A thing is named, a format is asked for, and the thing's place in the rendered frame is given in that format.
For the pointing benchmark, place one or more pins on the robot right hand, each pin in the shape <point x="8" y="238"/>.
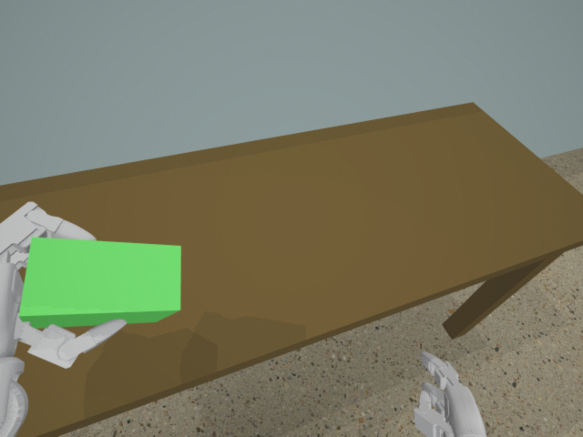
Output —
<point x="456" y="413"/>

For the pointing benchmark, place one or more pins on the robot left hand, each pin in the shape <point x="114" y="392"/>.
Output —
<point x="53" y="344"/>

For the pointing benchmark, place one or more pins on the left robot forearm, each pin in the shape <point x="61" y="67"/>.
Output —
<point x="13" y="397"/>

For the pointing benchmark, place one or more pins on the sponge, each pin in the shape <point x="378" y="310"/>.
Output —
<point x="74" y="282"/>

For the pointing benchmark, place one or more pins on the table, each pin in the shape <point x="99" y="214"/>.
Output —
<point x="287" y="241"/>

